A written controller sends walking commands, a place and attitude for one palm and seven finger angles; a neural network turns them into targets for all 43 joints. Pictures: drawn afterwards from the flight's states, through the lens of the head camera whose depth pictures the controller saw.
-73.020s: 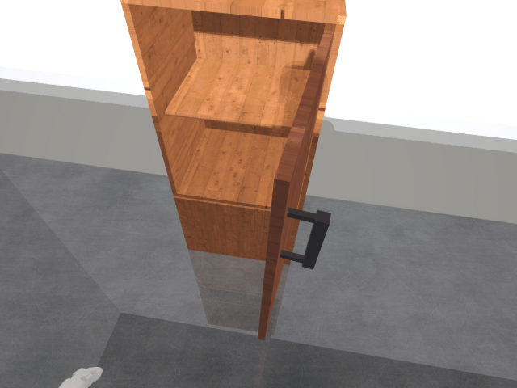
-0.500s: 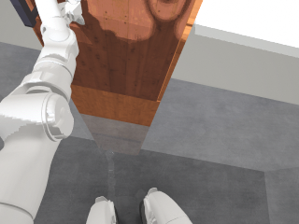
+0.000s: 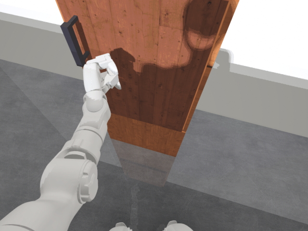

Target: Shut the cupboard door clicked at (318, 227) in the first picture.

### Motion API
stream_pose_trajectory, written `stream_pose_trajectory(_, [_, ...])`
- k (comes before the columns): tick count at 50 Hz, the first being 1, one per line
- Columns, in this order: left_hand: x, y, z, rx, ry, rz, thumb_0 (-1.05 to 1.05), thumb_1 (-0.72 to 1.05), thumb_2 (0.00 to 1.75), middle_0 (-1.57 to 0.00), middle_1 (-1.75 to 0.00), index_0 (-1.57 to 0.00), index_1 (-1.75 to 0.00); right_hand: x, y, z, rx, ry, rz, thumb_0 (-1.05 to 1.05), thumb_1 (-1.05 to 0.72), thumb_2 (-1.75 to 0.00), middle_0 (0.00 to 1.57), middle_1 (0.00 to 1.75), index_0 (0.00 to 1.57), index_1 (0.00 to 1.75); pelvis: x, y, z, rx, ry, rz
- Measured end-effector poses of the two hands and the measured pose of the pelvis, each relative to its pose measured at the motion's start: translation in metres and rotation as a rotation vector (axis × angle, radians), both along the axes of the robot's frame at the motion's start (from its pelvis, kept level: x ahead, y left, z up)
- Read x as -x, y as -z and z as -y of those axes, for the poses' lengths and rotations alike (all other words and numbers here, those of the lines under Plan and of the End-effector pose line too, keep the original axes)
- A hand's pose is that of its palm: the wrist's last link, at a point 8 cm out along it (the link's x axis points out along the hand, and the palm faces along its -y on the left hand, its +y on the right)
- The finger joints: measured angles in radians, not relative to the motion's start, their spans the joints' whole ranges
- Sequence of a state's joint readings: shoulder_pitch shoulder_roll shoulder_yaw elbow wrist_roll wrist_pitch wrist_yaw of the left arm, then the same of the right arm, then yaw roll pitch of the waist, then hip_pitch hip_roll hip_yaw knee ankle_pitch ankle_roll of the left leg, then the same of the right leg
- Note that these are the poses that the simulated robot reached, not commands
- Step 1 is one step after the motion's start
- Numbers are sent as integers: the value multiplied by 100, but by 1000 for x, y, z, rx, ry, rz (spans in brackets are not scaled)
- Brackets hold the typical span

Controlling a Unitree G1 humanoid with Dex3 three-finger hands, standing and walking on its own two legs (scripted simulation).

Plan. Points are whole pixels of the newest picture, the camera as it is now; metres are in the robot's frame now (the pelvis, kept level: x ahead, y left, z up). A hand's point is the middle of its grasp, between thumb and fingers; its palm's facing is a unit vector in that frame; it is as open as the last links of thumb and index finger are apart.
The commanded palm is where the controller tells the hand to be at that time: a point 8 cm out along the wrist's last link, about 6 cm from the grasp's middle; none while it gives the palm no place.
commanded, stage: pull the fist back off the door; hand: left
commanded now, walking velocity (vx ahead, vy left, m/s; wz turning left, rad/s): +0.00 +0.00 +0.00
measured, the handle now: (77, 42) +0.63 +0.17 +0.10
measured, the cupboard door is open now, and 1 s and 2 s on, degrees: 0 0 0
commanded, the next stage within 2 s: draw the hand back to the body in 0.10 s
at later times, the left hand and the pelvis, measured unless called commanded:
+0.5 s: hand (98, 87) +0.44 +0.10 +0.12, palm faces +0.14 -0.99 -0.04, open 3.1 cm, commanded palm +0.39 +0.14 +0.13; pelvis -0.01 -0.01 +0.01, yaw -2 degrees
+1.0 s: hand (29, 152) +0.27 +0.19 +0.16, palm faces +0.19 -0.96 -0.22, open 3.3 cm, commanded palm +0.24 +0.23 +0.18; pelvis -0.01 +0.00 +0.05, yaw +1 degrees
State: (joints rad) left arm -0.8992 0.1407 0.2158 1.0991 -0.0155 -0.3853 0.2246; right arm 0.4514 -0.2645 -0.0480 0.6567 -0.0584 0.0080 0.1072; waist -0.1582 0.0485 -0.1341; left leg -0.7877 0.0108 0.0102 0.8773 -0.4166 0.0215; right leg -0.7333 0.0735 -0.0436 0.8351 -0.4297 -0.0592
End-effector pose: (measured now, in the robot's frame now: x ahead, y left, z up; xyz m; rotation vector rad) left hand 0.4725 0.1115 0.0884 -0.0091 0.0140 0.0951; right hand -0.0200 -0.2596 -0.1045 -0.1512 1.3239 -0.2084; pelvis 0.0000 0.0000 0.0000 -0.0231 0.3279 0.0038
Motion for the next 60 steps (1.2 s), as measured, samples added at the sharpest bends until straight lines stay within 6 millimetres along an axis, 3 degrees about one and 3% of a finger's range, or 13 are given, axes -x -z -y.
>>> stream_pose_trajectory(6, [15,-14,11,-15,21,77,2,90,90,-130,-150,-130,-150,-43,6,4,10,-44,118,1,-90,-90,19,30,20,30,5,2,0,-6,-9,23])
stream_pose_trajectory(10, [13,-22,18,-54,34,56,1,90,90,-130,-150,-130,-150,-55,10,-1,-7,-47,160,1,-90,-90,19,30,20,30,10,3,2,-12,-10,29])
stream_pose_trajectory(14, [11,-22,20,-29,12,-2,1,90,90,-130,-150,-130,-150,-50,11,-8,-26,-36,163,1,-90,-90,19,30,20,30,15,2,4,-17,-6,32])
stream_pose_trajectory(18, [19,-25,5,12,-35,31,1,90,90,-130,-150,-130,-150,-34,10,-12,-44,-9,147,1,-90,-90,20,30,20,30,15,-2,5,-25,18,44])
stream_pose_trajectory(23, [49,-32,-24,-63,-40,97,1,90,90,-130,-150,-130,-150,-18,8,-13,-69,20,127,1,-90,-90,20,30,20,30,12,-9,7,-28,35,89])
stream_pose_trajectory(27, [81,-34,-45,-47,-39,71,1,90,90,-130,-150,-130,-150,-23,2,-8,-60,25,143,1,-90,-90,20,30,20,30,11,-16,8,-23,28,143])
stream_pose_trajectory(31, [107,-42,-55,-21,-24,67,1,90,90,-130,-150,-130,-150,-47,-10,1,-19,1,222,2,-90,-90,20,30,20,30,13,-23,8,-17,11,193])
stream_pose_trajectory(36, [135,-62,-60,-39,8,127,2,90,90,-129,-148,-128,-149,-96,-29,3,13,-43,395,2,-90,-90,20,30,20,30,17,-27,5,-17,6,238])
stream_pose_trajectory(41, [167,-75,-71,-141,29,131,1,90,90,-122,-140,-122,-141,-144,-53,-9,-1,-53,537,2,-90,-90,19,30,20,30,18,-35,3,-26,9,286])
stream_pose_trajectory(46, [202,-78,-100,-205,-16,108,1,90,90,-111,-128,-111,-129,-179,-76,-29,-17,-100,614,2,-90,-90,19,30,20,30,15,-42,2,-25,2,329])
stream_pose_trajectory(53, [246,-87,-141,-278,-134,73,1,90,90,-93,-109,-93,-110,-205,-84,-58,-44,-196,644,1,-90,-90,20,30,20,30,12,-47,-6,-21,-19,364])
stream_pose_trajectory(60, [274,-108,-164,-338,-214,103,1,90,90,-74,-88,-74,-89,-207,-75,-76,-72,-231,610,2,-90,-90,20,30,20,30,3,-50,-13,-24,-24,372])
